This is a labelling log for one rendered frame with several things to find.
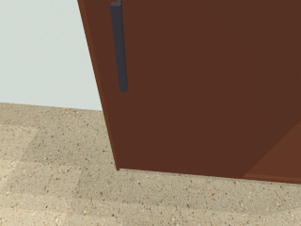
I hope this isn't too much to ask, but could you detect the handle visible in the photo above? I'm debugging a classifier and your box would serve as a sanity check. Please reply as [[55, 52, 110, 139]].
[[110, 0, 128, 92]]

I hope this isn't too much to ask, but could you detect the wardrobe door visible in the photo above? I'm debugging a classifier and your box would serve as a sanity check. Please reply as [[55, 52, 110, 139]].
[[247, 121, 301, 179], [85, 0, 301, 179]]

